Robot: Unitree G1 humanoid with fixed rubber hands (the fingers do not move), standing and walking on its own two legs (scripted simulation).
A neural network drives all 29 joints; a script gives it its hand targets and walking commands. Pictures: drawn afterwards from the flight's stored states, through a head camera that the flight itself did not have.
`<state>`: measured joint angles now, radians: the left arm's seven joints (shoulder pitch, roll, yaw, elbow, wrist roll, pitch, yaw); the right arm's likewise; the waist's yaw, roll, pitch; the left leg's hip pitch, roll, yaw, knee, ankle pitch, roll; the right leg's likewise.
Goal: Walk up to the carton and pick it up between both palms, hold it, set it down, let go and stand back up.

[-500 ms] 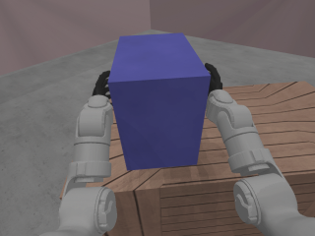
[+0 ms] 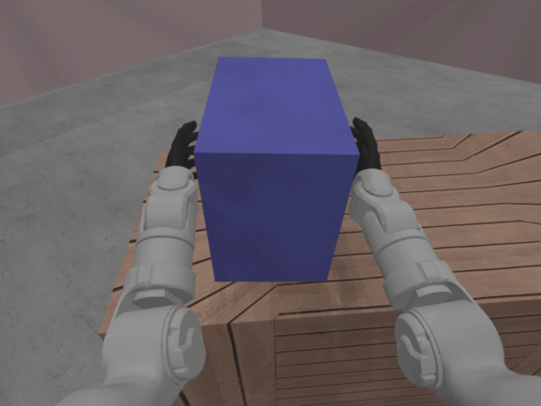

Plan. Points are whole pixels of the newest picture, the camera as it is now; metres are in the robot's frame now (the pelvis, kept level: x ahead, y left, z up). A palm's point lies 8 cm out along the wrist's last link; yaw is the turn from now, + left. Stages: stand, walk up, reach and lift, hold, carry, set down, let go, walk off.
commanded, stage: set down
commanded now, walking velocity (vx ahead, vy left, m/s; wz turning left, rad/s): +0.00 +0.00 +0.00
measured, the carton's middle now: (271, 167) +0.45 +0.00 +0.17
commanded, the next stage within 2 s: none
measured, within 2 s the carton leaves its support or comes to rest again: neither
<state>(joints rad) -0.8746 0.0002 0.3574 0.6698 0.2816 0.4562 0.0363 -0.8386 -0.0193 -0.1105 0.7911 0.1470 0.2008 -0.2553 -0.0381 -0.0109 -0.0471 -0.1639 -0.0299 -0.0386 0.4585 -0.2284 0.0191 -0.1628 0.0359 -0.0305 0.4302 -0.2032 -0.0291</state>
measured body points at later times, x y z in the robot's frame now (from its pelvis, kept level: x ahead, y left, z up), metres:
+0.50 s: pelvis +0.01 +0.01 +0.00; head -0.04 +0.03 +0.45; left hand +0.41 +0.15 +0.15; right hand +0.40 -0.12 +0.16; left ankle +0.02 +0.11 -0.74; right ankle +0.02 -0.09 -0.74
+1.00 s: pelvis +0.02 +0.01 +0.00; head +0.00 +0.03 +0.45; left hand +0.44 +0.14 +0.12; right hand +0.42 -0.13 +0.13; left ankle +0.02 +0.11 -0.74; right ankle +0.02 -0.09 -0.74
